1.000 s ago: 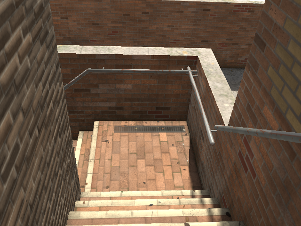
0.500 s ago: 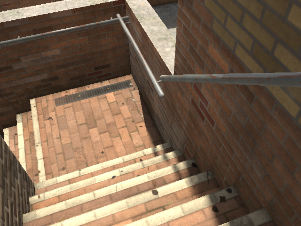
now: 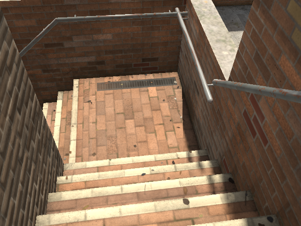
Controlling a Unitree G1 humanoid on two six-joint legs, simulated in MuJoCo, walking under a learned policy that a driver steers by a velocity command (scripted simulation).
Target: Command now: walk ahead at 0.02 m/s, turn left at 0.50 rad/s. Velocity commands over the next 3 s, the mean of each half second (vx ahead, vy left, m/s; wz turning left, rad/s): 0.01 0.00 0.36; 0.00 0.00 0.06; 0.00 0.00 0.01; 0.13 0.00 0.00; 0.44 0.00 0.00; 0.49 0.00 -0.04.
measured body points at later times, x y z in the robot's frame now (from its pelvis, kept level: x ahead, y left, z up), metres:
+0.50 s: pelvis +0.05 -0.02 -0.03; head +0.06 +0.00 +0.42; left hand +0.15 +0.27 -0.13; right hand +0.24 -0.23 -0.12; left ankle +0.00 +0.12 -0.66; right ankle +0.21 -0.17 -0.67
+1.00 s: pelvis +0.10 -0.06 -0.12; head +0.09 -0.06 +0.33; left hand +0.05 +0.16 -0.26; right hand +0.36 -0.17 -0.19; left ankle +0.01 +0.03 -0.63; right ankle +0.20 -0.18 -0.86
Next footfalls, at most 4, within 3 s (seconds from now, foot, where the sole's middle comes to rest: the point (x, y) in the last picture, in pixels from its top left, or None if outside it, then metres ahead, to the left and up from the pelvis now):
0.62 right None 0.24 -0.17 -0.90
1.02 left None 0.04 0.03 -0.70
1.46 right None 0.22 -0.17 -0.90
1.84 left None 0.12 0.11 -0.74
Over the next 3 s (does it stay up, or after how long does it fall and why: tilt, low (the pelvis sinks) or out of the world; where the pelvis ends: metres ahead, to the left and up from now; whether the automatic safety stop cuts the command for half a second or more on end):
stays up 0.73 0.16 -0.60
